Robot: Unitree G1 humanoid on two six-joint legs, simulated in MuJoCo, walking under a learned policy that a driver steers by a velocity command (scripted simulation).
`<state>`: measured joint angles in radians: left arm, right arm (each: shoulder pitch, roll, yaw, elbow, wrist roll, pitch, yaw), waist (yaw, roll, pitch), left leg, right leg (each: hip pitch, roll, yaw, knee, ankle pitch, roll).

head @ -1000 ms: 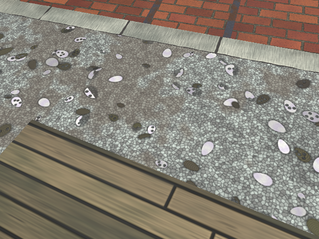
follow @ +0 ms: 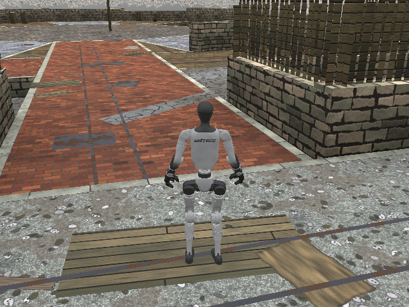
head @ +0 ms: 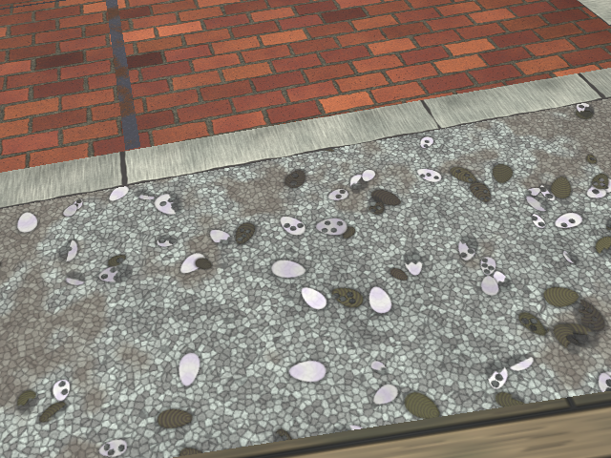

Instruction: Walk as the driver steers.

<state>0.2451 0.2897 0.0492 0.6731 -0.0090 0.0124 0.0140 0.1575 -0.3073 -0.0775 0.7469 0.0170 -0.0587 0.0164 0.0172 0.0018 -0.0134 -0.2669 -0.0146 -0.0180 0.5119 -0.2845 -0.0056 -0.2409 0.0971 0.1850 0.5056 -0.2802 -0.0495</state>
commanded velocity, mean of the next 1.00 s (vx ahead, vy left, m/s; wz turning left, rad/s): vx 0.30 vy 0.00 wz -0.06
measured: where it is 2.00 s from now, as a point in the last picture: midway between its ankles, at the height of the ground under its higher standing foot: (348, 327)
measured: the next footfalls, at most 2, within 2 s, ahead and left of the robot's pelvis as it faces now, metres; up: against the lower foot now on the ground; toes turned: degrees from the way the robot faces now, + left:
left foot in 0.02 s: +0.04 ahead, +0.12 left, +0.00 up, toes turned -2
right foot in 0.42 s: +0.33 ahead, -0.15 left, +0.00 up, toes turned -2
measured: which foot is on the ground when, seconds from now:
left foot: up 0.00-0.00, down 0.02-0.44, up 0.46-0.86, down 0.88-1.00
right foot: down 0.00-0.02, up 0.04-0.40, down 0.42-0.88, up 0.90-1.00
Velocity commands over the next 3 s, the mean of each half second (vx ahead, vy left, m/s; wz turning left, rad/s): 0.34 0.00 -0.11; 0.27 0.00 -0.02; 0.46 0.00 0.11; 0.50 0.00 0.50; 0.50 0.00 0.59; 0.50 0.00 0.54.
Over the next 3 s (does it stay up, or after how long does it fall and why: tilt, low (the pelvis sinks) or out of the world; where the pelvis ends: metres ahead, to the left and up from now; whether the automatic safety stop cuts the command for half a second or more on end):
stays up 1.32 0.27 -0.02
